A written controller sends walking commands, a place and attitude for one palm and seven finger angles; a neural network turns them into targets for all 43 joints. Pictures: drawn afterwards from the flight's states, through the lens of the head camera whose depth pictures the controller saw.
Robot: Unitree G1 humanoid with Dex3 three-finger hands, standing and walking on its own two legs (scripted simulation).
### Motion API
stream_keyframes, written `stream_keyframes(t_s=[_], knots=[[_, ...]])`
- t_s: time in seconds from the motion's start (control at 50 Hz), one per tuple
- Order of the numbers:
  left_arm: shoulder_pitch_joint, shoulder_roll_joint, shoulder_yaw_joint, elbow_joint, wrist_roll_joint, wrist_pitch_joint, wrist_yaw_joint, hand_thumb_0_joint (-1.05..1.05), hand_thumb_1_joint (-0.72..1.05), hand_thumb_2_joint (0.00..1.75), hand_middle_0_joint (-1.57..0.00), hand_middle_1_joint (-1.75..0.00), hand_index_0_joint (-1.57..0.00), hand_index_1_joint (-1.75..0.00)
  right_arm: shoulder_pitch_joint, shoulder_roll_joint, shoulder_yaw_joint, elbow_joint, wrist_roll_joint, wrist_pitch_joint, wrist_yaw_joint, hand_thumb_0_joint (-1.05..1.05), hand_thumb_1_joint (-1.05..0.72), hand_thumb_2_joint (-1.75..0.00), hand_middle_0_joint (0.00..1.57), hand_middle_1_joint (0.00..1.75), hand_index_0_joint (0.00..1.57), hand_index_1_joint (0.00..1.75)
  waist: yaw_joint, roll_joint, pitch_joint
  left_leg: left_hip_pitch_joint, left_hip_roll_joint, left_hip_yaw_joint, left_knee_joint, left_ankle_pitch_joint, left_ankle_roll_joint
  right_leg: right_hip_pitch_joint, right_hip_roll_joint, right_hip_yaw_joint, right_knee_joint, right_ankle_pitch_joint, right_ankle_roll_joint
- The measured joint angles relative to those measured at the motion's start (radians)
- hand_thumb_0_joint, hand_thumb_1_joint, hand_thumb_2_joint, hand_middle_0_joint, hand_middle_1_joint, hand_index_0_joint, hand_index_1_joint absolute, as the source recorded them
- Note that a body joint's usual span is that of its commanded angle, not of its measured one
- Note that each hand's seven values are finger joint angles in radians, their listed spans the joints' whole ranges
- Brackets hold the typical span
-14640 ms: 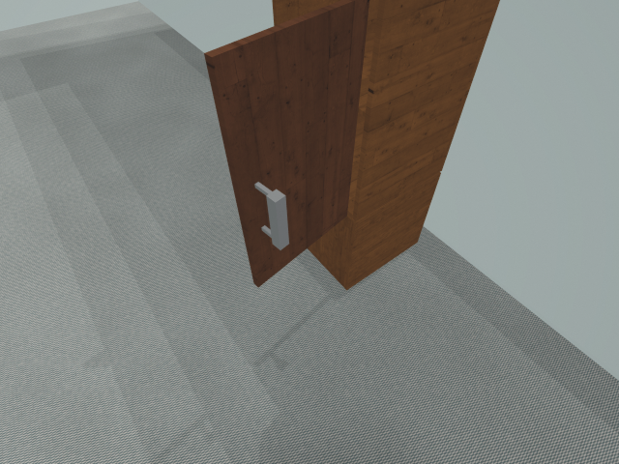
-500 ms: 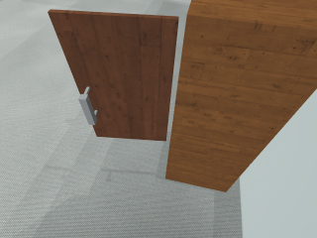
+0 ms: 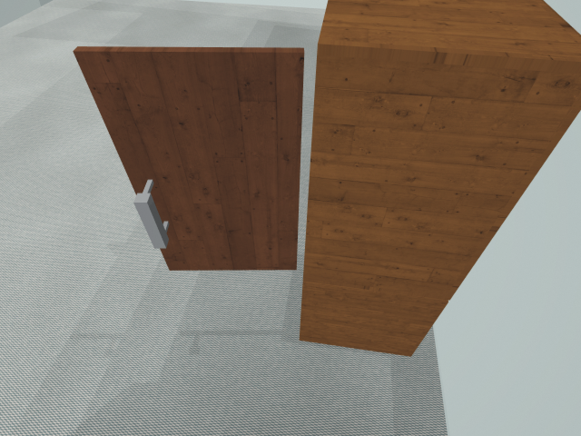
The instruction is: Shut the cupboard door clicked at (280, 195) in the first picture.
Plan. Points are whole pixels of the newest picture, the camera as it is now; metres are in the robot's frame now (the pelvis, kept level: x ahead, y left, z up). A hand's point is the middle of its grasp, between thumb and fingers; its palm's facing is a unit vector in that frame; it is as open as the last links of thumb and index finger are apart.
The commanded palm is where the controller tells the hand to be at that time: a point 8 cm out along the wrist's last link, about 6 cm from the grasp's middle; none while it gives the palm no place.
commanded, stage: look again from close up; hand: left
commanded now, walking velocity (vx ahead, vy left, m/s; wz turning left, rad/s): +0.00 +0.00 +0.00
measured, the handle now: (155, 214) +0.55 +0.32 -0.08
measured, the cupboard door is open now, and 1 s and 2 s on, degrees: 99 99 99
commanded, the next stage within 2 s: shuffle to correct the standing spot in 0.20 s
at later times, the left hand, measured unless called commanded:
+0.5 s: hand out of the picture -0.03 +0.17 -0.18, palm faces +0.05 -0.98 -0.17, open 7.3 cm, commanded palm none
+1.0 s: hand out of the picture +0.15 +0.21 -0.16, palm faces +0.09 -0.97 -0.22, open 7.3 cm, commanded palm none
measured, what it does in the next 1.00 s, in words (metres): steps on the spot: right foot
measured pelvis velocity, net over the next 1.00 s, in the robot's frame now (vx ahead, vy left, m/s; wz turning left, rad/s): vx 0.07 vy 0.02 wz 0.06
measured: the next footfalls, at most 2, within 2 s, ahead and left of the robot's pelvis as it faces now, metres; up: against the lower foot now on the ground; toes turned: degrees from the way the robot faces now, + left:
right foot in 0.94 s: +0.14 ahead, -0.08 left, +0.00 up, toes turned -6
left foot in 1.28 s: +0.21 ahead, +0.23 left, +0.00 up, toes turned +10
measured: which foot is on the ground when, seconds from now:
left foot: down 0.00-0.94, up 0.96-1.00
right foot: down 0.00-0.62, up 0.64-0.92, down 0.94-1.00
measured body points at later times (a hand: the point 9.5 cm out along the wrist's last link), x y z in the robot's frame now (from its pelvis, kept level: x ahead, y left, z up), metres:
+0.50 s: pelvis -0.01 +0.00 +0.00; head -0.01 +0.01 +0.45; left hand -0.03 +0.22 -0.16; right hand +0.00 -0.23 -0.15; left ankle +0.00 +0.10 -0.73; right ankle -0.03 -0.13 -0.73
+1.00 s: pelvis +0.07 +0.02 -0.01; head +0.09 +0.01 +0.44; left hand +0.14 +0.26 -0.14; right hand +0.02 -0.19 -0.17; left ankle +0.00 +0.10 -0.69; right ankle +0.10 -0.08 -0.73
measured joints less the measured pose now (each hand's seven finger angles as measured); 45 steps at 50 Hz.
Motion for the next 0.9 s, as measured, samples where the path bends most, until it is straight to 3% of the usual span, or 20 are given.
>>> stream_keyframes(t_s=[0.38,0.54,0.6,0.64,0.7,0.76,0.84,0.9], knots=[[0.063,-0.014,-0.009,-0.002,0.002,0.01,-0.014,0.0,0.91,0.9,-0.2,-0.3,-0.2,-0.3,-0.014,0.003,0.005,0.013,-0.001,-0.005,0.014,0.01,-0.91,-0.9,0.2,0.3,0.2,0.3,0.019,-0.024,-0.009,-0.007,-0.004,0.003,-0.058,0.06,0.002,-0.016,-0.001,0.002,-0.041,0.052,-0.002],[0.133,-0.023,0.012,0.007,0.007,0.013,-0.019,0.0,0.91,0.9,-0.2,-0.3,-0.2,-0.3,0.028,-0.008,-0.003,0.017,-0.007,0.014,0.023,0.0,-0.91,-0.9,0.2,0.3,0.2,0.3,0.034,-0.023,-0.032,-0.036,0.0,-0.013,0.039,-0.014,0.003,-0.012,0.0,-0.013,0.001,-0.002,-0.002],[0.156,-0.016,0.024,0.012,0.008,0.015,-0.019,0.01,0.91,0.9,-0.2,-0.3,-0.2,-0.3,0.041,-0.001,-0.003,0.019,-0.005,0.007,0.023,0.0,-0.91,-0.9,0.2,0.3,0.2,0.3,0.04,-0.045,-0.033,-0.023,-0.013,-0.005,0.052,-0.041,0.019,-0.005,-0.014,-0.005,0.021,-0.029,0.006],[0.162,-0.011,0.028,0.017,0.01,0.022,-0.019,0.01,0.91,0.9,-0.2,-0.3,-0.2,-0.3,0.049,0.005,-0.001,0.014,-0.006,-0.009,0.021,0.0,-0.91,-0.9,0.2,0.3,0.2,0.3,0.041,-0.06,-0.03,-0.011,-0.025,0.009,0.05,-0.055,0.031,-0.02,-0.025,0.002,0.071,-0.065,-0.016],[0.145,-0.015,0.025,0.024,0.014,0.03,-0.018,0.01,0.91,0.9,-0.2,-0.3,-0.2,-0.3,0.06,0.012,0.003,0.003,-0.008,-0.034,0.007,0.0,-0.91,-0.9,0.2,0.3,0.2,0.3,0.031,-0.051,-0.015,0.021,-0.027,0.03,0.014,-0.055,0.045,-0.117,-0.015,-0.007,0.314,-0.174,-0.041],[0.096,-0.018,0.029,0.009,0.01,0.024,-0.022,0.01,0.91,0.9,-0.19,-0.3,-0.2,-0.3,0.079,0.024,0.013,0.005,-0.01,-0.044,0.002,0.0,-0.91,-0.9,0.2,0.3,0.2,0.3,0.012,-0.031,0.006,0.06,-0.033,0.025,-0.047,-0.033,0.052,-0.2,-0.013,-0.041,0.438,-0.173,-0.048],[0.012,-0.026,0.035,-0.04,0.008,0.015,-0.026,0.01,0.92,0.9,-0.19,-0.3,-0.2,-0.3,0.101,0.04,0.02,0.027,-0.011,-0.037,0.005,0.0,-0.91,-0.9,0.2,0.3,0.2,0.3,0.002,-0.005,0.029,0.097,-0.043,0.007,-0.106,-0.013,0.05,-0.232,-0.016,-0.075,0.337,-0.119,-0.043],[-0.035,-0.026,0.04,-0.077,0.007,-0.003,-0.029,0.01,0.93,0.9,-0.19,-0.3,-0.2,-0.3,0.113,0.046,0.021,0.042,-0.008,-0.029,0.009,0.0,-0.91,-0.9,0.2,0.3,0.2,0.3,0.002,0.01,0.04,0.104,-0.05,-0.003,-0.086,-0.037,0.043,-0.188,-0.007,-0.087,0.157,-0.016,-0.042]])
